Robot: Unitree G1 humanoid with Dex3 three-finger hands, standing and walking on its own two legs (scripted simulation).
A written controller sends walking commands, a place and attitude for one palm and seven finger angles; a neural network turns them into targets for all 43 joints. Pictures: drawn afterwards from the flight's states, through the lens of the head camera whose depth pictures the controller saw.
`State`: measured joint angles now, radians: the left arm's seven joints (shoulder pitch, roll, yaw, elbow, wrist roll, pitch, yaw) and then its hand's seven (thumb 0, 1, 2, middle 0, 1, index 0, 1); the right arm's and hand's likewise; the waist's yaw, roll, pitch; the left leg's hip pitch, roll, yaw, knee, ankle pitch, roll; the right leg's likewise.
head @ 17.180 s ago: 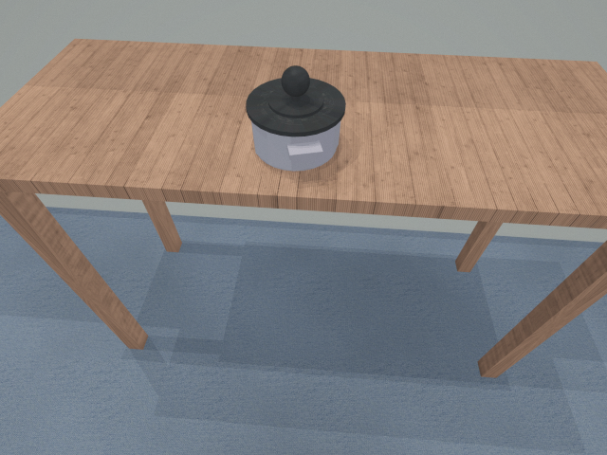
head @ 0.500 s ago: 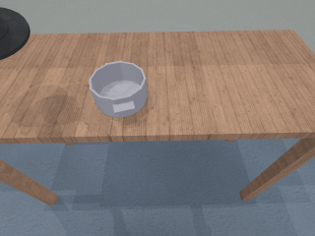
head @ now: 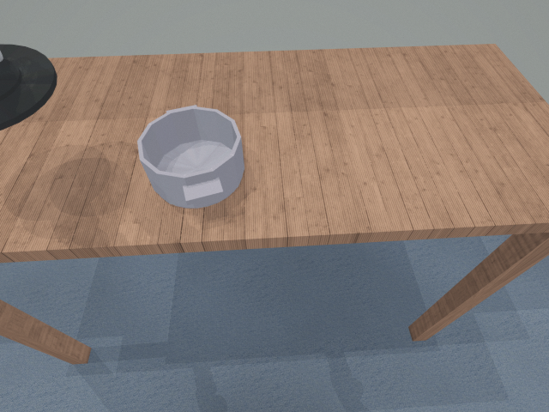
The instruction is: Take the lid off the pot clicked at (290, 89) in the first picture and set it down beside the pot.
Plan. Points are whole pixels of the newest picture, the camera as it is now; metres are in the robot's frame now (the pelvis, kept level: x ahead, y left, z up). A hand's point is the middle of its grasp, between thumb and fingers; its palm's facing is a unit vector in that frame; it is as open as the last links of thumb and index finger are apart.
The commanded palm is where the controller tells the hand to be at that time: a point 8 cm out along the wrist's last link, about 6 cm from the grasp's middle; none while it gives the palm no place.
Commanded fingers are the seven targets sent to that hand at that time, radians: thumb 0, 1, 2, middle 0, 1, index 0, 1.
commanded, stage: lower the lid onto the table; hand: left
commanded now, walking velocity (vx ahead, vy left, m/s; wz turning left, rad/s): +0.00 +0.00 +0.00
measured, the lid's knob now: out of the picture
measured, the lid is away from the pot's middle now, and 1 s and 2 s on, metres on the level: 0.23 0.23 0.25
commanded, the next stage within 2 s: none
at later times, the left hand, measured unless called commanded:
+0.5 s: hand out of the picture +0.46 +0.32 +0.25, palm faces -0.26 -0.21 -0.94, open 6.8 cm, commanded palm +0.46 +0.32 +0.31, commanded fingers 0.00 0.77 0.83 -0.94 -1.08 -0.91 -1.07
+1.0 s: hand out of the picture +0.46 +0.33 +0.21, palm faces -0.32 -0.19 -0.93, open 6.8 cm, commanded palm +0.47 +0.32 +0.28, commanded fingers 0.00 0.77 0.83 -0.94 -1.08 -0.91 -1.07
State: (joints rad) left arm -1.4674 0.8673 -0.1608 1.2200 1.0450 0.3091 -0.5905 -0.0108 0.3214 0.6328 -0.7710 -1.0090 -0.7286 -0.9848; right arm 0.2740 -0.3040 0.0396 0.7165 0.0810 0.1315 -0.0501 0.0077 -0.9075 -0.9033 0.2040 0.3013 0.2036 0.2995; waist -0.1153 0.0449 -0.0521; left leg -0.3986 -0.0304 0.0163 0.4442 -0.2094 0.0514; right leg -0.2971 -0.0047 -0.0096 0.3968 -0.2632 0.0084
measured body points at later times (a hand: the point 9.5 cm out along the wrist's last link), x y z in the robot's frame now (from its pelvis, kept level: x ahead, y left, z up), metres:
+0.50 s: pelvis +0.00 +0.00 +0.00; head +0.05 +0.00 +0.44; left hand +0.47 +0.33 +0.30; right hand +0.04 -0.27 -0.13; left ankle +0.00 +0.09 -0.74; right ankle -0.05 -0.13 -0.74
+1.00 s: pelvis -0.01 +0.01 +0.00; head +0.05 +0.01 +0.44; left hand +0.47 +0.33 +0.27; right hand +0.02 -0.27 -0.13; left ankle +0.00 +0.09 -0.74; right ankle -0.05 -0.13 -0.74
